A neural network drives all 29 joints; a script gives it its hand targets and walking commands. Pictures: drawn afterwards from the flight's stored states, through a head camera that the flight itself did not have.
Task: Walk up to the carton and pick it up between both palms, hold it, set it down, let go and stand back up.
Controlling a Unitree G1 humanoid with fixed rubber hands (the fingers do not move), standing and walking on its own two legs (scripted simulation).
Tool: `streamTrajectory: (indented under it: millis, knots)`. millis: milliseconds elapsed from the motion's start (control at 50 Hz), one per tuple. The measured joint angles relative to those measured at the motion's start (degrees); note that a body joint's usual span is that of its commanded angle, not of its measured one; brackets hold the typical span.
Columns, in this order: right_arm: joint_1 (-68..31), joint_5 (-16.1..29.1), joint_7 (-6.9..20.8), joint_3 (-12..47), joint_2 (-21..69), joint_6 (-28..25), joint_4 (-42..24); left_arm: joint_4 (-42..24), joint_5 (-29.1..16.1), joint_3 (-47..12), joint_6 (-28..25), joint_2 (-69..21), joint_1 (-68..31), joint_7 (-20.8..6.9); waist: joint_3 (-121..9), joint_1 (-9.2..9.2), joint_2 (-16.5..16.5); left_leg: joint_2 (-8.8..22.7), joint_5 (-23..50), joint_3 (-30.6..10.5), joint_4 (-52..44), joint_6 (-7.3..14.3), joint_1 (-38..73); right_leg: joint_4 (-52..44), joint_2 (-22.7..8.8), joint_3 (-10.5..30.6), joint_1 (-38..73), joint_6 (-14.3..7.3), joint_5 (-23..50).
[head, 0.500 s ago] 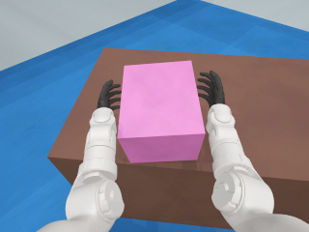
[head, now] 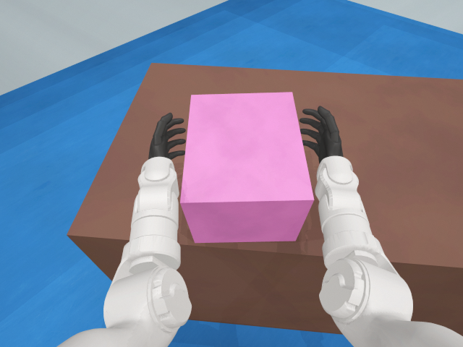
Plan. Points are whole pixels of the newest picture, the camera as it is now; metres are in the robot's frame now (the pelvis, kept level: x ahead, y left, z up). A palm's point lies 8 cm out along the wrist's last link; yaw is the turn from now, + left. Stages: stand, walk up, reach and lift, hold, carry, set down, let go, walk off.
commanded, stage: set down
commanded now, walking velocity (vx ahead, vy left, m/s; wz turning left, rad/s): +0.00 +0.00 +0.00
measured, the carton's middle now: (243, 167) +0.44 +0.00 +0.04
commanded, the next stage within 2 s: none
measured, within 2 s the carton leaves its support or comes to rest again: rests again in 0.52 s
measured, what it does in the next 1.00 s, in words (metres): stands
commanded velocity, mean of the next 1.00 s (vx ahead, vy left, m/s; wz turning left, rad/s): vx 0.00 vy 0.00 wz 0.00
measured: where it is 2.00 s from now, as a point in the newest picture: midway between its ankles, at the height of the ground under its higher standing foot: outside the picture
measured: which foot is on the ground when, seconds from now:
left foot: down 0.00-1.00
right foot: down 0.00-1.00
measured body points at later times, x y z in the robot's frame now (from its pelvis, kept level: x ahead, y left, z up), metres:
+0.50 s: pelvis +0.00 +0.00 +0.00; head +0.03 +0.01 +0.45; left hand +0.42 +0.15 +0.10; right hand +0.42 -0.15 +0.10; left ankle +0.00 +0.13 -0.75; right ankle -0.02 -0.10 -0.75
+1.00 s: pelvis +0.00 +0.01 +0.00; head +0.04 +0.01 +0.45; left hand +0.42 +0.15 +0.10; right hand +0.42 -0.15 +0.10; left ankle +0.00 +0.13 -0.75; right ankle -0.02 -0.10 -0.75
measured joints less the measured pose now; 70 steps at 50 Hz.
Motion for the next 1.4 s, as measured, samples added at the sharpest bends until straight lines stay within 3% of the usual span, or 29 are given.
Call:
streamTrajectory:
  millis: [1060,1400]
  knots:
    - [1.4,-0.6,2.1,0.4,-0.1,-0.3,-4.1,-4.4,2.5,1.5,-1.9,-2.4,0.5,-2.1,1.8,-0.06,-0.2,-0.2,0.1,1.1,-0.2,0.6,-0.7,-0.6,-0.5,-0.1,-0.9,0.5,0.6]
    - [1.5,1.2,1.2,2.8,-2.2,-2.6,-1.0,-2.3,1.6,-0.6,-4.5,-1.2,0.8,-1.1,1.7,0.91,0.1,0.0,-0.3,1.3,0.6,0.6,-2.4,0.0,-0.3,0.0,-2.7,0.4,0.6]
